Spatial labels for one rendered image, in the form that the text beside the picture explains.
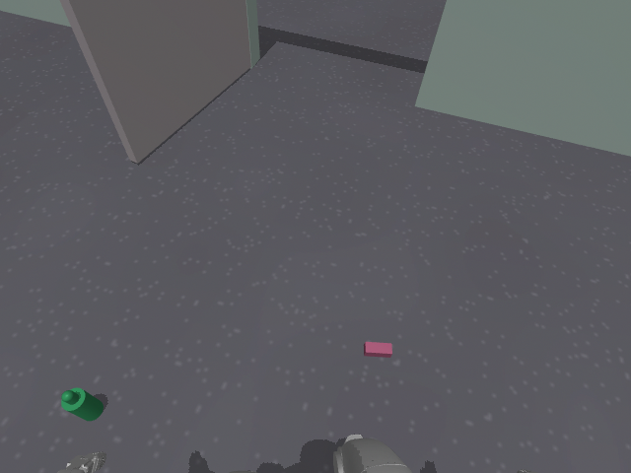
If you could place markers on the left robot hand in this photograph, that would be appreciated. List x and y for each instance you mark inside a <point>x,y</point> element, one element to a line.
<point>89,463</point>

